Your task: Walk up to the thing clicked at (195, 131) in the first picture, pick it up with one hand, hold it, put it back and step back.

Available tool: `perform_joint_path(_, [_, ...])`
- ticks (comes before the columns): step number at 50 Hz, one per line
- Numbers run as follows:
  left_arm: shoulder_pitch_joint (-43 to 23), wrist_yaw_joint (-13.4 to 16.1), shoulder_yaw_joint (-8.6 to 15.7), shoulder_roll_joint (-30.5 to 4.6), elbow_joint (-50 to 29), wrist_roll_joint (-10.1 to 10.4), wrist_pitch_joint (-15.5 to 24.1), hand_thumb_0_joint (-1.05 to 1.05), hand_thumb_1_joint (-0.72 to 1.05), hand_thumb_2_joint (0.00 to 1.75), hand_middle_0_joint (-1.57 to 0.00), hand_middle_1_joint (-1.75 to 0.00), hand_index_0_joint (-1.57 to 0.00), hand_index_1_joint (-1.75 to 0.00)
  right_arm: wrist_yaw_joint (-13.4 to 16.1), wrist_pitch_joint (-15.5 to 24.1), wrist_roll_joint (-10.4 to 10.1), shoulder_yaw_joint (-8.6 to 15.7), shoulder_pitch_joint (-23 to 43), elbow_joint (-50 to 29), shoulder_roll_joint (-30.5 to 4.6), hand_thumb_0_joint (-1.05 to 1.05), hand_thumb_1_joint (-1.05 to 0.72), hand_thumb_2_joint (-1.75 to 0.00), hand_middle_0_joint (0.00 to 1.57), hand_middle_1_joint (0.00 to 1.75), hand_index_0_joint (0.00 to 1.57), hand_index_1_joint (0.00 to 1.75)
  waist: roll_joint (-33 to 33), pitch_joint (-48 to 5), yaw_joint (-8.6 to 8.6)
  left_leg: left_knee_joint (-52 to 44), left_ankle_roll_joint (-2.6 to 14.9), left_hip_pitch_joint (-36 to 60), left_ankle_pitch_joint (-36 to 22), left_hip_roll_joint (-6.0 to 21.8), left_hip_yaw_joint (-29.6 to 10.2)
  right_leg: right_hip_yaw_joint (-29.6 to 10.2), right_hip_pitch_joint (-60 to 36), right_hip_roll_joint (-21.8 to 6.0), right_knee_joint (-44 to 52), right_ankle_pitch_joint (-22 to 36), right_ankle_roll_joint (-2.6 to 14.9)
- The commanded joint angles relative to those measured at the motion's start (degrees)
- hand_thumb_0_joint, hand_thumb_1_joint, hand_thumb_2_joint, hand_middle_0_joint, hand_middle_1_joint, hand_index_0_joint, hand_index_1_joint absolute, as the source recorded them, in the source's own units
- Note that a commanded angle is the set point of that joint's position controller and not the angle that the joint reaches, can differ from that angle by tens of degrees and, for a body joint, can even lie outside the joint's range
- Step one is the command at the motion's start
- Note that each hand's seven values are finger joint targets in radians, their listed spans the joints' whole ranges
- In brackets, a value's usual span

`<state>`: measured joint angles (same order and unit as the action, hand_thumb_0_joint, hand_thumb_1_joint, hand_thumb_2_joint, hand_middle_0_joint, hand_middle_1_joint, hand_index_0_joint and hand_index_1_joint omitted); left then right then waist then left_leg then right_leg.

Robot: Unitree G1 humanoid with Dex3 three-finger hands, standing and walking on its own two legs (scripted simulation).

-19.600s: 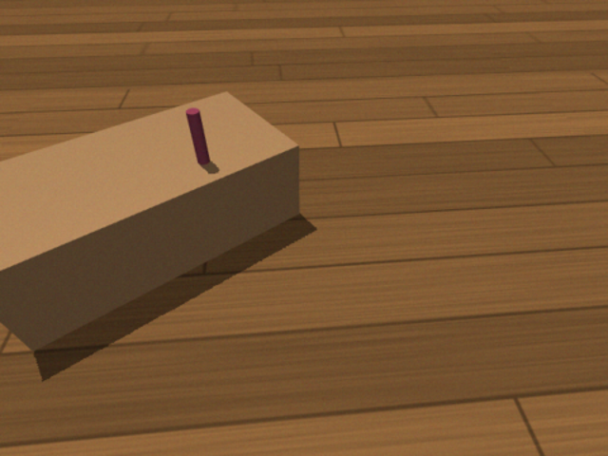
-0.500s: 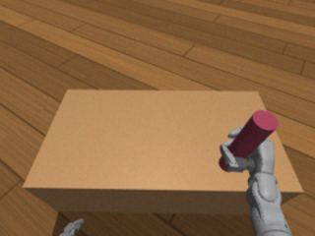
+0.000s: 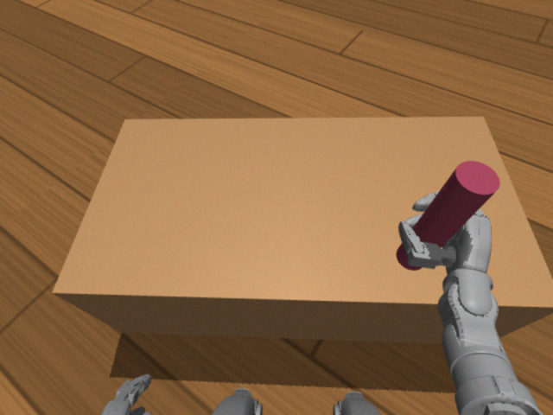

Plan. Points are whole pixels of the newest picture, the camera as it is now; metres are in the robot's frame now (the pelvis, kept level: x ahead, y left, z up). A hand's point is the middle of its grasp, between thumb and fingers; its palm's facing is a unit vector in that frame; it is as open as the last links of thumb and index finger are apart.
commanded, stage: crouch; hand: right
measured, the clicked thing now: (437, 224) +0.39 -0.19 +0.04
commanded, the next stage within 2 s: lower in 1.04 s
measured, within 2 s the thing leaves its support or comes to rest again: rests again in 1.72 s
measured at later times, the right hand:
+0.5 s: hand (407, 217) +0.48 -0.20 -0.08, palm faces +0.24 +0.97 +0.00, open 6.6 cm
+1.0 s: hand (400, 222) +0.50 -0.20 -0.14, palm faces +0.21 +0.98 -0.01, open 6.6 cm
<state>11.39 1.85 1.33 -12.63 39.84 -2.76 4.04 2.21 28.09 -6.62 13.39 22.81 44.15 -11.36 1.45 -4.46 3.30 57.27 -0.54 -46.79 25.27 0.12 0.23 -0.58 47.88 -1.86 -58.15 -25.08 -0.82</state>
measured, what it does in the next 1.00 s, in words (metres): lowers itself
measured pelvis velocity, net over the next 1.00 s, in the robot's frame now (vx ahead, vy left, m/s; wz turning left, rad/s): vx -0.03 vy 0.00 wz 0.05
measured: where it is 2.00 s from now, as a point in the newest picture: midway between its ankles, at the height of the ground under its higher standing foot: outside the picture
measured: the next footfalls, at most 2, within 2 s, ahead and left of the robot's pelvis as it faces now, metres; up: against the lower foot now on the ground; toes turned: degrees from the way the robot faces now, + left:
none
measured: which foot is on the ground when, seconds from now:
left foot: down 0.00-1.00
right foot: down 0.00-1.00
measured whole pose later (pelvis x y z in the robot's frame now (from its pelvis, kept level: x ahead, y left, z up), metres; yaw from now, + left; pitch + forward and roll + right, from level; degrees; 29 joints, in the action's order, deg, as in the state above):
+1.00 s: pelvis -0.03 +0.00 -0.15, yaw +3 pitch +35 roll +4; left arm 11.5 -1.7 -1.2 -14.3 39.4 -5.4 -0.1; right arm -2.7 30.2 -2.4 27.3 50.7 64.7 -27.4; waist -1.1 -9.9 9.6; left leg 91.5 -0.6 -91.7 34.6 -1.7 2.1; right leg -3.7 94.0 -3.2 -94.7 -35.6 -0.9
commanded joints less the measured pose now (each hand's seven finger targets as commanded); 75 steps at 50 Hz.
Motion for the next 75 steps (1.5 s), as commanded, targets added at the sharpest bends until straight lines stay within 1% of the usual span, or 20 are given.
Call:
perform_joint_path(1, [4.1,-0.2,3.0,-9.6,-5.4,-0.6,1.7,0.0,0.9,0.9,-0.2,-0.31,-0.2,-0.31,-0.1,9.6,0.7,5.9,31.7,-12.7,-15.5,0.0,-0.4,-1.37,1.38,1.48,1.41,1.48,-6.6,-28.9,0.68,0.6,1.4,-1.4,-10.1,-1.3,-0.1,-1.0,-9.0,0.7,-0.2,9.7,1.24])
perform_joint_path(8, [8.2,-1.0,3.0,-11.3,-3.7,-1.5,0.3,0.0,0.88,0.92,-0.19,-0.3,-0.19,-0.31,-0.9,12.0,0.8,8.9,42.3,-8.0,-20.5,0.0,-0.37,-1.38,1.4,1.51,1.43,1.51,-10.0,-38.4,1.96,7.3,2.05,-8.7,-11.2,-1.9,0.3,-1.6,-4.3,0.3,-8.6,14.1,1.37])
perform_joint_path(11, [9.0,-1.5,3.6,-12.6,-2.6,-1.5,-0.4,0.0,0.88,0.92,-0.19,-0.3,-0.19,-0.31,-2.3,10.9,0.8,7.5,40.4,1.0,-17.0,0.0,-0.38,-1.36,1.37,1.48,1.4,1.48,-8.2,-36.3,3.92,9.4,2.22,-12.1,-11.5,-2.2,1.3,-2.7,-1.5,0.2,-10.5,15.0,1.31])
perform_joint_path(12, [9.3,-1.5,3.4,-12.6,-2.7,-1.4,-0.7,0.0,0.88,0.92,-0.2,-0.3,-0.19,-0.31,-2.3,11.3,1.0,10.3,43.3,-3.1,-22.0,0.0,-0.37,-1.34,1.35,1.46,1.38,1.46,-9.5,-38.7,2.76,9.9,2.24,-12.1,-11.6,-2.1,1.1,-2.6,-1.1,0.1,-11.5,15.0,1.51])
perform_joint_path(13, [9.8,-1.6,3.4,-12.5,-2.5,-1.3,-0.9,0.0,0.88,0.91,-0.2,-0.3,-0.19,-0.31,-3.0,10.3,1.6,7.7,41.2,3.3,-18.0,0.0,-0.4,-1.34,1.36,1.45,1.38,1.45,-7.0,-37.6,5.04,10.2,2.18,-12.5,-12.2,-2.2,1.3,-2.8,0.7,0.1,-12.4,14.6,1.72])
perform_joint_path(21, [10.8,-2.5,2.6,-12.5,-2.2,-1.5,-2.4,0.0,0.89,0.91,-0.2,-0.3,-0.19,-0.3,-2.3,10.5,1.8,16.1,46.2,0.4,-28.8,0.0,-0.42,-1.35,1.39,1.47,1.41,1.47,-9.5,-39.9,2.81,14.6,2.32,-13.3,-11.7,-2.2,0.9,-2.1,8.9,0.2,-16.2,12.1,2.01])
perform_joint_path(29, [10.8,-2.5,2.3,-12.4,-1.3,-2.1,-2.7,0.0,0.89,0.91,-0.19,-0.3,-0.19,-0.3,-3.4,10.7,3.2,13.8,50.2,4.5,-27.1,0.0,-0.43,-1.35,1.38,1.47,1.4,1.47,-11.9,-40.7,6.28,17.6,2.48,-20.7,-7.5,-2.6,1.4,-2.9,10.8,-0.3,-20.1,8.1,2.04])
perform_joint_path(30, [10.3,-2.5,1.9,-12.1,-1.7,-2.2,-2.5,0.0,0.89,0.91,-0.19,-0.3,-0.19,-0.3,-3.9,10.2,3.1,12.1,48.4,7.1,-24.3,0.0,-0.44,-1.35,1.38,1.47,1.4,1.47,-10.9,-39.9,6.21,17.6,2.38,-21.6,-7.2,-2.7,1.6,-2.8,11.8,-0.2,-20.6,7.6,2.22])
perform_joint_path(31, [10.9,-2.3,2.2,-12.7,-1.2,-2.3,-2.7,0.0,0.88,0.91,-0.19,-0.3,-0.19,-0.3,-3.5,11.0,2.9,15.7,52.5,0.7,-30.7,0.0,-0.42,-1.35,1.36,1.46,1.39,1.46,-13.1,-42.6,5.3,18.3,2.28,-20.8,-8.7,-2.5,1.0,-2.6,11.7,-0.3,-22.0,8.8,2.27])
perform_joint_path(40, [10.8,-2.4,1.6,-13.0,-1.3,-2.3,-3.4,0.0,0.89,0.91,-0.2,-0.3,-0.19,-0.3,-4.0,8.8,3.2,16.4,54.4,2.4,-32.1,0.0,-0.47,-1.37,1.39,1.48,1.42,1.48,-14.5,-43.2,5.54,22.0,2.63,-25.1,-7.6,-2.7,1.9,-3.5,14.0,-0.5,-24.1,9.5,1.83])
perform_joint_path(41, [10.7,-2.5,1.5,-12.7,-1.2,-2.4,-3.4,0.0,0.89,0.91,-0.2,-0.3,-0.19,-0.3,-4.4,8.0,3.3,13.6,50.3,8.9,-27.2,0.0,-0.45,-1.37,1.39,1.48,1.41,1.48,-12.5,-41.1,6.86,22.2,2.45,-25.7,-8.7,-2.8,2.1,-3.4,15.0,-0.6,-25.0,10.2,2.02])
perform_joint_path(43, [10.6,-2.6,1.2,-12.6,-1.7,-2.4,-3.4,0.0,0.89,0.91,-0.2,-0.3,-0.19,-0.3,-4.8,7.8,3.5,14.0,49.9,8.7,-27.6,0.0,-0.45,-1.36,1.39,1.47,1.41,1.47,-11.6,-41.9,6.78,23.5,2.44,-26.0,-10.1,-2.8,2.2,-3.5,16.2,-0.7,-26.2,11.7,2.03])
perform_joint_path(45, [10.9,-2.5,1.7,-13.5,-2.2,-2.5,-3.8,0.0,0.89,0.91,-0.2,-0.3,-0.19,-0.3,-4.6,8.2,3.9,16.2,55.3,2.1,-33.8,0.0,-0.46,-1.35,1.38,1.46,1.41,1.46,-15.1,-45.2,5.7,23.8,2.51,-25.9,-9.5,-2.6,1.5,-3.0,15.2,-0.7,-26.8,11.4,2.1])
perform_joint_path(48, [9.8,-2.9,0.4,-11.9,-2.7,-2.4,-3.8,0.0,0.89,0.91,-0.2,-0.3,-0.19,-0.3,-5.3,7.0,3.4,14.6,50.9,8.1,-28.7,0.0,-0.5,-1.37,1.39,1.47,1.42,1.47,-11.6,-42.6,6.46,24.6,2.32,-26.4,-9.4,-2.8,2.0,-3.1,19.1,-0.5,-28.0,10.0,2.31])
perform_joint_path(50, [11.1,-2.5,1.8,-14.1,-2.0,-2.4,-4.0,0.0,0.89,0.91,-0.2,-0.3,-0.2,-0.3,-4.6,7.8,3.5,17.7,57.4,-0.3,-35.6,0.0,-0.5,-1.38,1.4,1.49,1.43,1.49,-15.9,-47.6,5.42,25.8,2.65,-28.1,-8.3,-2.6,1.9,-3.6,14.7,-0.6,-28.0,11.2,1.91])
perform_joint_path(52, [10.6,-2.7,1.3,-13.3,-2.3,-2.5,-4.0,0.0,0.9,0.91,-0.2,-0.3,-0.2,-0.3,-5.0,6.7,3.3,14.2,53.8,5.3,-29.6,0.0,-0.51,-1.36,1.39,1.47,1.41,1.47,-14.4,-44.5,6.63,25.8,2.57,-29.9,-8.0,-2.9,2.3,-3.6,15.3,-0.7,-28.7,11.1,2.0])
perform_joint_path(55, [10.7,-2.4,1.6,-13.5,-2.2,-2.3,-4.2,0.0,0.89,0.91,-0.2,-0.3,-0.19,-0.3,-4.1,7.2,3.6,16.8,58.3,-0.4,-35.2,0.0,-0.47,-1.35,1.36,1.45,1.39,1.45,-15.5,-45.9,5.8,25.8,2.6,-29.2,-5.1,-2.6,1.7,-3.1,18.5,-0.6,-28.8,5.9,2.27])
perform_joint_path(62, [10.9,-2.5,0.9,-13.0,-1.7,-2.3,-4.2,0.0,0.88,0.91,-0.2,-0.29,-0.19,-0.3,-4.7,5.6,3.8,13.6,51.1,11.7,-27.7,0.0,-0.5,-1.38,1.4,1.49,1.42,1.49,-11.8,-39.8,7.44,28.9,2.76,-34.4,-4.6,-2.8,2.9,-4.0,23.2,-0.4,-30.9,5.9,1.97])
perform_joint_path(65, [11.4,-2.7,1.3,-14.0,-1.8,-2.8,-4.2,0.0,0.88,0.91,-0.2,-0.29,-0.19,-0.3,-4.7,7.5,3.9,17.0,55.3,5.2,-34.7,0.0,-0.51,-1.41,1.43,1.53,1.46,1.53,-13.8,-43.3,5.83,31.4,2.84,-33.9,-6.4,-2.7,2.2,-3.5,25.5,-0.4,-33.5,7.5,2.15])
perform_joint_path(75, [11.7,-3.3,1.3,-14.4,-2.0,-3.2,-4.8,0.0,0.89,0.91,-0.2,-0.3,-0.19,-0.3,-5.6,7.9,4.1,15.7,57.3,3.2,-33.7,0.0,-0.53,-1.39,1.39,1.48,1.41,1.48,-15.7,-48.6,6.6,36.1,2.46,-37.3,-6.5,-2.6,2.4,-3.4,25.2,-0.8,-38.9,8.5,2.03])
